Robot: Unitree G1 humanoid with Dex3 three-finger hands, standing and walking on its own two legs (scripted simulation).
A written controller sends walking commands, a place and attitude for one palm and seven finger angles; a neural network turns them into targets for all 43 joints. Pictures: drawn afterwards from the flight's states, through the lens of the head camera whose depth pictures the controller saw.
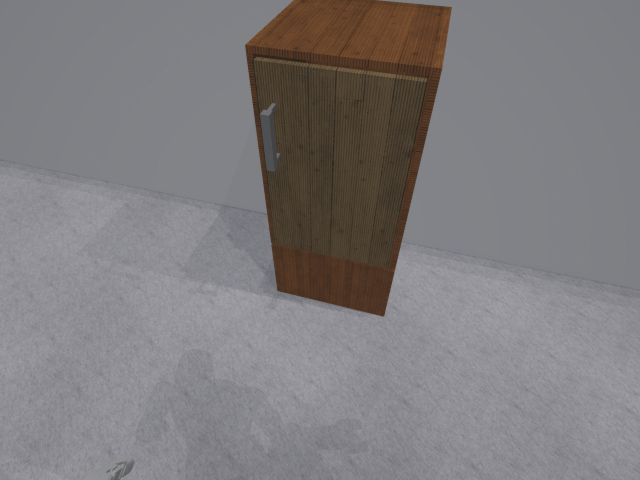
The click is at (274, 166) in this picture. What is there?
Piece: cupboard door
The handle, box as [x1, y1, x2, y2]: [260, 103, 280, 171]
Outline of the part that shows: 272,103 266,110 263,110 260,113 266,169 274,171 277,166 276,162 280,156 280,153 275,152 272,112 276,105 275,103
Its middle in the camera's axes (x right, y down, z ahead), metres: -0.12 -0.24 +0.93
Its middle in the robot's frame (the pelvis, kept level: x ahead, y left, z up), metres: +0.86 +0.16 -0.04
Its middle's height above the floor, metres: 0.73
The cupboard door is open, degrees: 0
